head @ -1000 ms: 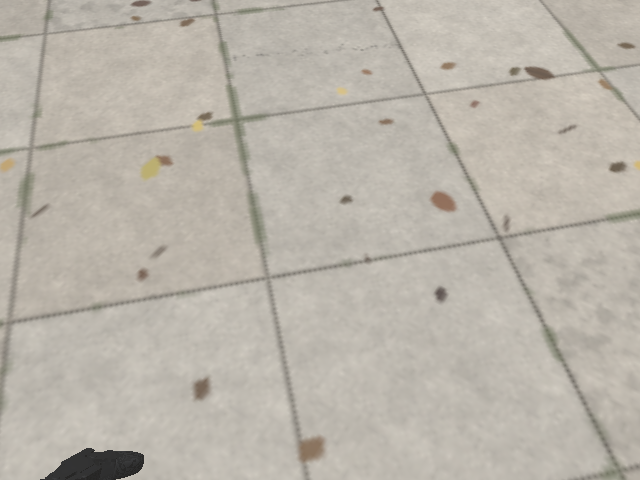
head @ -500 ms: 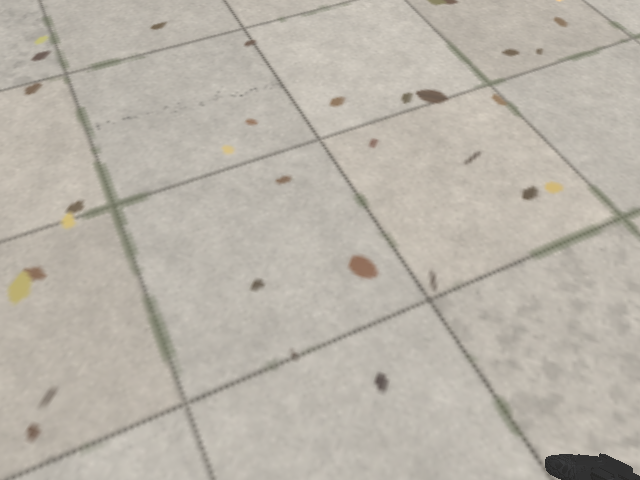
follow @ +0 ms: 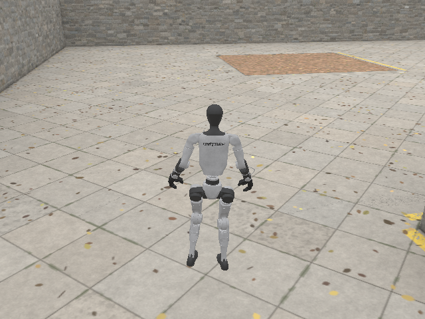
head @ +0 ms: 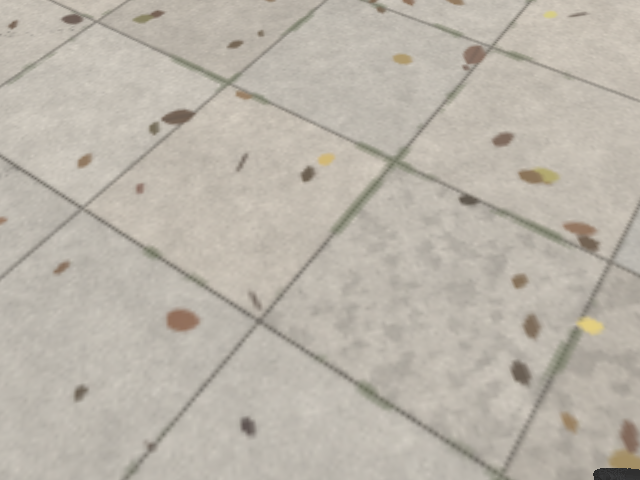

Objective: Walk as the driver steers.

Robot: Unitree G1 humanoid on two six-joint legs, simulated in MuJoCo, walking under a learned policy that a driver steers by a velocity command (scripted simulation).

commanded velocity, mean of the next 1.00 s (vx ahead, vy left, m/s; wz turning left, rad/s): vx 0.00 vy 0.00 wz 0.25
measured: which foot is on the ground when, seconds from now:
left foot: up 0.00-0.10, down 0.12-0.44, up 0.46-0.80, down 0.82-1.00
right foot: down 0.00-0.12, up 0.14-0.42, down 0.44-0.82, up 0.84-1.00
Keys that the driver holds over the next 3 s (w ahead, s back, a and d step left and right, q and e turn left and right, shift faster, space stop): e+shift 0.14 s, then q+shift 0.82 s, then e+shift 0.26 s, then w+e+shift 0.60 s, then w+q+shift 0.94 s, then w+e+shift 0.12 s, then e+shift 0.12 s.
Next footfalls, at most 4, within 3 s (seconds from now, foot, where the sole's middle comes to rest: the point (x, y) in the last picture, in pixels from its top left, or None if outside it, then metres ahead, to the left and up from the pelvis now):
0.12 left None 0.11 0.13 -0.77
0.44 right None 0.02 -0.11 -0.77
0.82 left None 0.06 0.17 -0.77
1.32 right None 0.11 -0.03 -0.77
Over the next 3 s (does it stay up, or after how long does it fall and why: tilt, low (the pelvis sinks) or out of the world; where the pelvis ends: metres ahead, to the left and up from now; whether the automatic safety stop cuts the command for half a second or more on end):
stays up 1.43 0.08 -0.03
